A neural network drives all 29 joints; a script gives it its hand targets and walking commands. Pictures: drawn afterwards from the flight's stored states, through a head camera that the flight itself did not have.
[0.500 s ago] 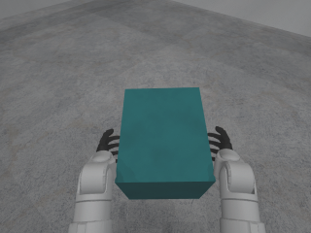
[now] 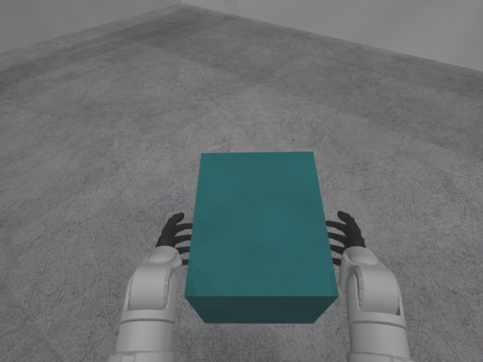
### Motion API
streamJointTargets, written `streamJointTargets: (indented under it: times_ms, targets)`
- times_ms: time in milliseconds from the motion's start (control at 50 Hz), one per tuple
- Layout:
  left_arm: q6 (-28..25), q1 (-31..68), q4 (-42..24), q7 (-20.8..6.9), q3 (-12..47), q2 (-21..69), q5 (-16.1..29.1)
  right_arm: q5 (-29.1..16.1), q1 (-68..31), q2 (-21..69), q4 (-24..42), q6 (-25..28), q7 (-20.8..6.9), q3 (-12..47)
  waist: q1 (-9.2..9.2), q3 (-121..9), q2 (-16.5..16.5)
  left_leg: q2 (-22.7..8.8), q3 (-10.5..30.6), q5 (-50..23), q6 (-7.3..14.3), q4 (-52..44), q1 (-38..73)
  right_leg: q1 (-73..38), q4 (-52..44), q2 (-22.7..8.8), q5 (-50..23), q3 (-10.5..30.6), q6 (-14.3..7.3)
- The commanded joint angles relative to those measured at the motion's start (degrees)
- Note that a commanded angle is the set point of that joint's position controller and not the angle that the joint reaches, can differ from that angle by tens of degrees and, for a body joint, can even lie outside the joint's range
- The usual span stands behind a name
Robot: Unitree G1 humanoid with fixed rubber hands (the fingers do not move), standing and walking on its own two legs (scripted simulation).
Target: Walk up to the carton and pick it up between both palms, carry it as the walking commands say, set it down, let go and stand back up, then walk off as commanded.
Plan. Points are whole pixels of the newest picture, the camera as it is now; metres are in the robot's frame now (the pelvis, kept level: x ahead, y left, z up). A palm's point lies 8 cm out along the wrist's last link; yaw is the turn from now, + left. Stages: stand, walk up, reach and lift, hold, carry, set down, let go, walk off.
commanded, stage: carry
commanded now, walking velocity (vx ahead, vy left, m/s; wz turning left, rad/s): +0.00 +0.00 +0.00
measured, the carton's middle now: (257, 239) +0.37 -0.02 -0.02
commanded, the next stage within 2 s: none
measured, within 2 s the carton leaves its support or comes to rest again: neither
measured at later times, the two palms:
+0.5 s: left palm (176, 258) +0.29 +0.12 +0.04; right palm (359, 256) +0.29 -0.18 +0.05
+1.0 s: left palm (170, 254) +0.28 +0.13 +0.06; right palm (356, 249) +0.29 -0.17 +0.07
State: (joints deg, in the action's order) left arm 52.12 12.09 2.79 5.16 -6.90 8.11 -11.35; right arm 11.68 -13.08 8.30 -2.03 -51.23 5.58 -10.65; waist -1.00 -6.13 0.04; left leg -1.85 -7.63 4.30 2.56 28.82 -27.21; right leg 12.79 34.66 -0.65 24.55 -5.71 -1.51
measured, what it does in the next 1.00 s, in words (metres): stands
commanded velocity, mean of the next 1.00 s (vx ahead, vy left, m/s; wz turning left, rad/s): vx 0.08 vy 0.00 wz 0.00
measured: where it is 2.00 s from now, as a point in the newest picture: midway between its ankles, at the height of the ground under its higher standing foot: (247, 348)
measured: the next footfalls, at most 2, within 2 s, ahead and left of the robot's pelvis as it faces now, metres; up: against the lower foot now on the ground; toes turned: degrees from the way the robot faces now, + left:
right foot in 1.48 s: +0.35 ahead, -0.10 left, +0.00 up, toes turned -7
left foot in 1.82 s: +0.48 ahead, +0.11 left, +0.00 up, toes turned -18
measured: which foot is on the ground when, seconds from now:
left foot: down 0.00-1.00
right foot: down 0.00-1.00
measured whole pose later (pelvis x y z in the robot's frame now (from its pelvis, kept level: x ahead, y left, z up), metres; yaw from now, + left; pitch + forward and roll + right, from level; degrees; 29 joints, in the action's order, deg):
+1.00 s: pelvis +0.02 -0.01 +0.00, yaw +0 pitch +1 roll +1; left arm 56.8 7.2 -8.4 8.4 -3.3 7.5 -6.8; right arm 9.2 -9.4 7.7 8.4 -55.8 8.1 -7.2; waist 0.0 -2.4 -0.5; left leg -3.1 -8.9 12.3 1.5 33.2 -25.2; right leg 8.7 34.1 -1.0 26.2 -6.7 -2.1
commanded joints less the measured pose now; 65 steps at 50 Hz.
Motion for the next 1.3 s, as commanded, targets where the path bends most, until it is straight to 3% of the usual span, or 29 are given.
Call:
streamJointTargets:
  times_ms: [0, 20, 120, 240, 320, 340, 400, 460, 480, 600, 620, 660, 760, 840, 860, 880, 900, 940, 960, 980, 1000, 1060, 1080, 1100, 1120, 1140, 1160, 1200, 1280]
  targets:
    - [-4.2, 24.2, -4.2, -14.5, 30.9, 48.7, 16.6, -17.7, -21.7, 49.4, 0.3, 2.9, -16.8, 33.7, 1.09, -19.6, 0.5, -7.4, 7.8, -14.6, 0.9, -0.3, 16.8, -0.7, -1.4, -5.3, -17.2, 2.4, 0.6]
    - [-4.0, 27.3, -10.4, -14.5, 34.0, 50.2, 19.7, -20.7, -23.6, 51.0, 5.3, 2.6, -16.5, 36.6, 1.25, -18.7, 0.5, -7.5, 6.8, -13.8, 0.8, 0.3, 17.2, 0.5, -2.1, -5.7, -17.3, 3.1, 0.3]
    - [-6.2, 26.1, -7.1, -15.2, 33.4, 49.8, 18.5, -17.7, -23.5, 49.3, 4.2, 5.0, -16.2, 35.4, 0.93, -14.3, -2.6, -6.3, 5.7, -2.9, 0.2, 0.5, 14.4, 2.8, -5.2, -7.7, -17.7, 4.7, -0.5]
    - [-6.9, 26.6, -5.5, -15.1, 31.8, 48.3, 17.5, -16.0, -22.9, 48.7, 0.9, 5.8, -15.6, 33.0, 1.09, -15.7, 0.9, -6.1, 4.9, -5.0, -0.2, 1.5, 15.5, 1.6, -4.9, -8.2, -21.1, 4.9, -0.2]
    - [-5.5, 25.6, -15.8, -14.6, 36.9, 49.8, 21.4, -20.9, -22.5, 50.8, 10.9, 4.0, -15.4, 39.6, 1.19, -17.2, -1.1, -7.3, 6.2, -7.9, 0.7, 1.2, 17.6, 0.9, -4.4, -6.8, -18.3, 5.0, -0.4]
    - [-5.7, 23.4, -7.7, -14.6, 31.7, 47.4, 17.5, -16.7, -20.9, 48.8, 3.0, 4.3, -15.4, 35.1, 1.06, -16.4, -2.9, -6.9, 6.1, -9.4, 0.7, 1.2, 15.1, -0.9, -4.2, -6.9, -21.7, 4.2, 0.1]
    - [-4.6, 23.7, -13.3, -14.5, 35.8, 48.8, 19.7, -19.1, -19.8, 49.4, 8.8, 3.1, -15.3, 38.2, 1.06, -17.5, 0.1, -6.4, 5.0, -8.8, 0.1, 1.1, 15.9, -2.1, -3.1, -7.1, -23.0, 4.0, -0.2]
    - [-5.2, 23.5, -5.0, -14.7, 30.2, 46.2, 15.1, -15.3, -20.9, 48.2, -0.6, 3.2, -15.8, 33.3, 1.11, -14.1, -3.9, -6.4, 3.7, -8.3, 0.2, 2.4, 14.2, -0.6, -4.0, -7.9, -27.6, 4.0, 0.2]
    - [-4.9, 23.3, -10.4, -14.8, 33.9, 48.3, 18.5, -18.1, -21.5, 48.4, 7.0, 3.0, -15.6, 36.9, 1.25, -14.9, -2.9, -6.6, 4.4, -10.4, 0.5, 2.5, 14.4, -0.9, -3.7, -7.8, -28.0, 4.0, 0.5]
    - [-6.1, 24.6, -7.7, -14.7, 32.1, 47.7, 16.7, -16.5, -22.5, 48.7, 3.9, 4.6, -15.7, 34.9, 1.04, -14.5, -0.9, -7.0, 5.5, -6.0, 0.2, 0.0, 15.7, -0.2, -5.7, -6.8, -18.6, 4.2, 0.1]
    - [-5.6, 27.0, -14.5, -14.5, 34.9, 48.9, 19.5, -19.5, -24.5, 49.6, 9.6, 3.9, -15.6, 38.2, 1.14, -15.0, -1.1, -7.2, 4.9, -7.7, 0.0, 1.3, 16.1, -0.5, -5.2, -7.3, -22.4, 4.4, -0.3]
    - [-6.3, 24.0, -7.1, -14.7, 31.0, 46.9, 16.0, -15.5, -20.4, 48.1, 1.8, 4.7, -15.6, 33.8, 0.91, -14.6, -1.3, -6.7, 4.1, -6.7, -0.3, 1.5, 15.5, -0.9, -5.0, -7.1, -24.5, 3.5, 0.2]
    - [-5.5, 25.3, -14.9, -14.6, 34.5, 48.9, 19.9, -19.3, -23.8, 49.8, 10.6, 3.7, -15.0, 38.4, 1.27, -15.7, -3.2, -6.6, 3.6, -9.5, 0.4, 2.9, 14.8, -3.3, -4.4, -7.8, -31.5, 4.1, 1.1]
    - [-5.0, 22.6, -10.2, -14.7, 33.3, 47.0, 17.6, -16.3, -18.4, 48.2, 5.0, 3.2, -15.1, 35.4, 1.43, -15.9, -1.1, -6.7, 4.1, -9.7, 0.3, 2.3, 14.6, -3.3, -4.4, -7.4, -26.9, 3.7, 0.7]
    - [-5.3, 23.1, -11.5, -14.6, 33.2, 46.8, 17.6, -16.9, -19.2, 48.5, 6.2, 3.6, -15.3, 35.9, 1.36, -16.7, 0.8, -6.6, 4.5, -6.3, 0.5, 1.4, 15.5, -4.1, -4.2, -7.1, -23.0, 3.9, 0.1]
    - [-2.7, 27.7, -26.8, -14.4, 42.0, 51.1, 25.5, -24.8, -24.1, 52.3, 21.5, 0.9, -15.0, 44.8, 1.66, -15.8, -0.3, -6.1, 2.9, 2.3, 0.1, 0.4, 15.8, -3.0, -6.8, -7.6, -14.8, 3.8, -0.2]
    - [-1.0, 27.9, -22.0, -14.6, 40.5, 51.3, 24.4, -23.7, -24.9, 52.3, 17.9, -0.6, -15.1, 43.1, 1.64, -13.5, -2.2, -4.8, 1.1, 10.4, -0.4, 0.5, 14.7, -1.4, -10.1, -7.5, -4.2, 4.7, -1.3]
    - [3.0, 31.6, -25.7, -14.1, 41.7, 51.4, 26.8, -25.8, -25.8, 51.8, 19.4, -4.9, -15.0, 43.7, 1.52, -8.5, -5.3, -2.1, -0.9, 17.7, -1.0, 4.8, 9.6, 1.9, -17.1, -11.5, 11.7, 11.7, -4.8]
    - [2.8, 27.8, -14.8, -14.5, 35.1, 47.8, 21.5, -21.0, -23.5, 48.8, 9.7, -4.5, -15.8, 37.2, 1.86, -7.3, -7.2, -0.8, -1.6, 18.8, -1.8, 7.5, 5.9, 2.0, -22.5, -14.5, 20.4, 15.9, -6.9]
    - [4.9, 32.4, -24.7, -14.4, 41.0, 50.2, 26.3, -26.5, -28.3, 51.0, 20.2, -6.7, -16.1, 43.4, 1.86, -3.5, -9.4, -0.7, -0.8, 16.1, -2.9, 11.6, 2.2, 2.9, -26.8, -17.4, 23.6, 18.5, -8.4]
    - [6.3, 29.6, -18.5, -14.5, 37.3, 48.6, 24.0, -24.3, -26.5, 49.7, 14.4, -8.2, -16.1, 40.7, 2.19, -2.1, -9.4, -1.2, 0.3, 13.9, -3.0, 12.3, 0.5, 3.2, -29.1, -18.8, 21.9, 18.7, -8.4]
    - [7.3, 30.1, -14.8, -14.4, 35.9, 48.3, 23.0, -22.6, -23.2, 48.5, 8.3, -9.1, -17.1, 37.6, 1.20, -1.7, -4.5, 0.3, -2.3, 10.3, -2.8, -1.5, 3.8, -4.1, -19.2, -13.9, -5.0, 8.4, -6.1]
    - [8.1, 29.6, -20.2, -14.2, 38.9, 49.8, 25.0, -25.1, -23.9, 49.7, 14.3, -9.8, -17.0, 41.1, 0.74, -7.0, -3.6, 0.6, -2.6, 7.3, -2.0, -6.5, 9.6, -7.2, -12.2, -10.7, -15.6, 2.9, -3.6]
    - [7.4, 26.1, -9.2, -14.1, 33.6, 48.5, 20.0, -20.7, -21.4, 47.1, 4.0, -8.9, -16.8, 34.8, -0.21, -13.7, -1.6, -1.7, 0.4, 5.9, -0.5, -8.0, 22.5, -4.9, -1.1, -7.4, -22.6, -2.5, -0.5]
    - [7.3, 27.6, -13.0, -14.0, 34.5, 48.6, 20.8, -21.5, -20.9, 46.8, 6.2, -8.6, -16.9, 35.7, -0.66, -17.9, 6.8, -12.5, 16.1, -7.5, 5.5, -5.8, 36.0, 6.9, 15.4, -3.7, -21.2, -5.5, 3.4]
    - [8.8, 30.0, -21.8, -13.7, 39.3, 51.7, 25.2, -26.1, -20.9, 49.8, 13.6, -9.8, -16.8, 40.2, -0.49, -19.1, 15.7, -20.8, 28.8, -18.4, 11.5, -6.4, 49.2, 24.2, 26.2, 0.7, 0.1, -4.0, 4.2]
    - [10.6, 30.4, -26.4, -14.1, 42.5, 53.4, 28.2, -28.0, -19.7, 53.6, 16.5, -10.9, -16.6, 42.7, -0.26, -17.7, 18.4, -22.0, 30.4, -21.1, 14.6, -8.9, 50.9, 30.2, 21.8, -0.6, 11.6, 2.0, 3.2]
    - [7.6, 26.5, -9.1, -15.1, 32.3, 51.6, 20.0, -20.4, -21.3, 49.9, 7.1, -7.9, -16.1, 34.3, -0.09, -15.1, 2.6, -20.2, 25.4, -10.5, 10.9, -14.5, 37.2, 25.6, 16.2, -3.3, 9.4, 2.8, 2.6]
    - [5.3, 30.1, -18.4, -14.8, 36.8, 56.4, 24.3, -26.0, -30.7, 55.3, 19.0, -6.3, -15.6, 41.4, -0.11, -16.3, 2.8, -15.8, 13.6, -2.5, 5.4, -16.2, 34.3, 17.0, 1.5, -1.2, -3.1, -1.1, 2.3]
